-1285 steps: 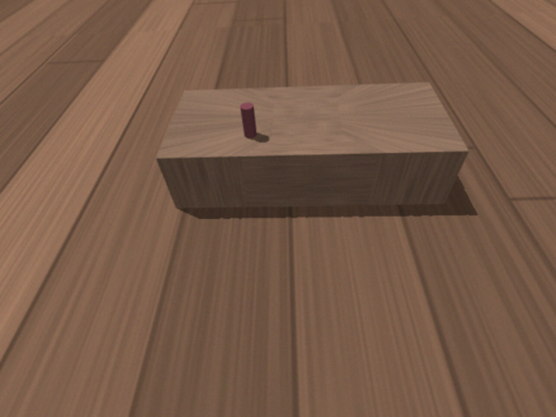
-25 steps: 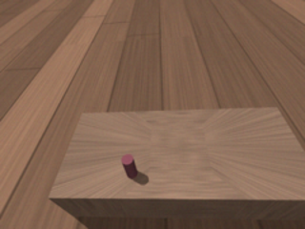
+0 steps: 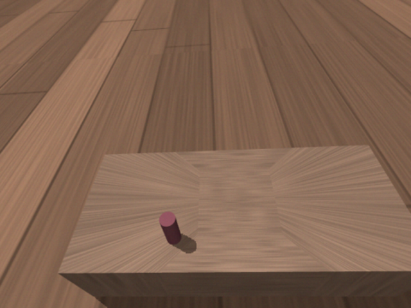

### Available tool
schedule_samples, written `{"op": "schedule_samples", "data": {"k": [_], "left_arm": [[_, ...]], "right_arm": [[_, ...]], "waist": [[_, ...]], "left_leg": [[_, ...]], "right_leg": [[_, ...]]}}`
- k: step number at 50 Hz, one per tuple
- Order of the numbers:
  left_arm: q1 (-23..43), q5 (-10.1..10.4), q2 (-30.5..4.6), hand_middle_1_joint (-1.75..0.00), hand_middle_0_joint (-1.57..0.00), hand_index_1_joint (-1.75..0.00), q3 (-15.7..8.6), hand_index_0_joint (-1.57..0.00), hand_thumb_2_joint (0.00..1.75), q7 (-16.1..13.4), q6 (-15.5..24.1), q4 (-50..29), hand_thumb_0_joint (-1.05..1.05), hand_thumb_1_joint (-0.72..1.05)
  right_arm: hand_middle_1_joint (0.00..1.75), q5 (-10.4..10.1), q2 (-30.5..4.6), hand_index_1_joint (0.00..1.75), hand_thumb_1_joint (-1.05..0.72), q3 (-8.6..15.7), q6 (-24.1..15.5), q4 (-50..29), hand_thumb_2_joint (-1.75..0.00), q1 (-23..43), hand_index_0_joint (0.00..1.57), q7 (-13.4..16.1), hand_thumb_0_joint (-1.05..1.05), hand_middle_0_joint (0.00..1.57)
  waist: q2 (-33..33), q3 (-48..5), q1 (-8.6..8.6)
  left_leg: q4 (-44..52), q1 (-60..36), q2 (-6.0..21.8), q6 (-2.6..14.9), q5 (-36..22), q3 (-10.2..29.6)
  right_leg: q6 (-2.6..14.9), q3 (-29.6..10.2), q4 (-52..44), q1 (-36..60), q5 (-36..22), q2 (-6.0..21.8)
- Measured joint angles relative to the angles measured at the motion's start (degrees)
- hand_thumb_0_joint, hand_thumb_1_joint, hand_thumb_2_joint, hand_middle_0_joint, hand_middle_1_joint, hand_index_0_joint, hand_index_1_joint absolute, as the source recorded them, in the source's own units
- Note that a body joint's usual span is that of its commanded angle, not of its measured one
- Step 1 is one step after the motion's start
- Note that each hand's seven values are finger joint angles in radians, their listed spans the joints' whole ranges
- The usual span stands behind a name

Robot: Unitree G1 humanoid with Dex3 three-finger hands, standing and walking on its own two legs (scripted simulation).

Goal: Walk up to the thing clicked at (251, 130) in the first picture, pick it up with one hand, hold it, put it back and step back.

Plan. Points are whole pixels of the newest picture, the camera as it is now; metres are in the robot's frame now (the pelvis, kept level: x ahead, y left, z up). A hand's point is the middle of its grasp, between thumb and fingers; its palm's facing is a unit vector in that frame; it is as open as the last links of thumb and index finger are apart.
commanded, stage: stand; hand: left
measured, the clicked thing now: (170, 228) +0.47 +0.20 -0.38
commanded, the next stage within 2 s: none
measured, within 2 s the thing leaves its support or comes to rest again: neither
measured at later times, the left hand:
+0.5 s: hand out of the picture +0.07 +0.25 -0.16, palm faces -0.03 -0.94 -0.35, open 8.0 cm
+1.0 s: hand out of the picture +0.08 +0.24 -0.15, palm faces -0.03 -0.94 -0.35, open 7.4 cm
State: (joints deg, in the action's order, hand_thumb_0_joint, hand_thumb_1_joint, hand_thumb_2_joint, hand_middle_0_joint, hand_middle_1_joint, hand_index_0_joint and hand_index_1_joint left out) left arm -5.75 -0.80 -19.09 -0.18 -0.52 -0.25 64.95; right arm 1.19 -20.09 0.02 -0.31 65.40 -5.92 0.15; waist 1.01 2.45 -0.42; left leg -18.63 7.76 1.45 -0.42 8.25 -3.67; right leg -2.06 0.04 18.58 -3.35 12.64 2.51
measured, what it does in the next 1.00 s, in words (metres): stands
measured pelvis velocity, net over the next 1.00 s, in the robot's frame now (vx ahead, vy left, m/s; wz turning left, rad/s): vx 0.00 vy -0.01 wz -0.01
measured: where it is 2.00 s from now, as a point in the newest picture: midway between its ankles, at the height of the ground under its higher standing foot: outside the picture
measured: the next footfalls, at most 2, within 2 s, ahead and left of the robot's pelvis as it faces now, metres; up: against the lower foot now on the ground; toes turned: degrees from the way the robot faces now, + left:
none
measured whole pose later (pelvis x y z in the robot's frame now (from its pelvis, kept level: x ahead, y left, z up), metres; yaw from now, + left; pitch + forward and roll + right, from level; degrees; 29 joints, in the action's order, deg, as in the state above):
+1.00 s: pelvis +0.00 -0.01 +0.00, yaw -1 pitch -2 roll +0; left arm -6.9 -0.7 -19.4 -0.4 0.1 0.0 63.9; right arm 1.1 -20.0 0.4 -0.4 65.5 -6.0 -0.5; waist 0.5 2.8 -0.5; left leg -18.8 7.5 2.2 -0.9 8.8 -3.9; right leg -1.6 -0.3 18.5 -3.2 12.9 1.8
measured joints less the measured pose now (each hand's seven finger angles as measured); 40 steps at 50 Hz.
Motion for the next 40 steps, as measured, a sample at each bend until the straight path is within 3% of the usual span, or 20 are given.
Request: {"op": "schedule_samples", "data": {"k": [7, 15, 23, 30, 40], "left_arm": [[-0.45, -0.04, -0.15, -0.19, -0.15, -0.20, -0.10, -0.14, 0.29, 0.12, 0.04, 0.13, -0.01, -0.31], [-0.97, -0.07, -0.08, -0.27, -0.19, -0.28, -0.08, -0.19, 0.71, 0.20, 0.05, 0.15, -0.01, 0.22], [-1.22, -0.03, -0.05, -0.29, -0.20, -0.30, -0.19, -0.20, 0.86, 0.44, 0.06, -0.02, 0.00, 0.70], [-1.40, 0.02, -0.13, -0.30, -0.21, -0.30, -0.22, -0.20, 0.89, 0.50, 0.12, -0.33, 0.00, 0.85], [-1.09, 0.08, -0.32, -0.30, -0.21, -0.30, -0.24, -0.20, 0.90, 0.59, 0.11, -0.69, 0.00, 0.90]], "right_arm": [[0.30, 0.01, 0.01, 0.30, -0.90, 0.19, 0.09, 0.22, -0.90, 0.10, 0.20, -0.23, 0.00, 0.20], [0.30, 0.02, 0.06, 0.30, -0.90, 0.38, 0.23, 0.47, -0.90, 0.06, 0.20, -0.39, 0.00, 0.20], [0.30, -0.01, 0.08, 0.30, -0.90, 0.48, 0.16, 0.52, -0.90, -0.19, 0.20, -0.54, 0.00, 0.20], [0.30, -0.05, 0.12, 0.30, -0.90, 0.37, 0.05, 0.45, -0.90, -0.40, 0.20, -0.54, 0.00, 0.20], [0.30, -0.07, 0.16, 0.30, -0.90, 0.36, -0.02, 0.33, -0.90, -0.23, 0.20, -0.60, 0.00, 0.20]], "waist": [[0.02, 0.03, -0.01], [-0.06, 0.12, -0.06], [-0.25, 0.27, -0.12], [-0.35, 0.30, -0.10], [-0.47, 0.33, -0.12]], "left_leg": [[0.10, 0.01, 0.14, -0.07, -0.04, 0.03], [0.11, 0.08, 0.30, -0.15, -0.08, 0.04], [0.03, 0.22, 0.34, -0.19, -0.02, -0.04], [0.04, 0.06, 0.43, -0.25, 0.12, -0.19], [-0.02, -0.06, 0.50, -0.35, 0.29, -0.25]], "right_leg": [[0.08, 0.03, -0.32, 0.08, -0.15, -0.15], [0.20, 0.02, -0.44, 0.05, -0.27, -0.31], [0.28, -0.08, -0.06, -0.27, -0.07, -0.34], [0.31, -0.24, -0.06, -0.19, 0.01, -0.41], [0.42, -0.30, 0.13, -0.17, 0.23, -0.48]]}}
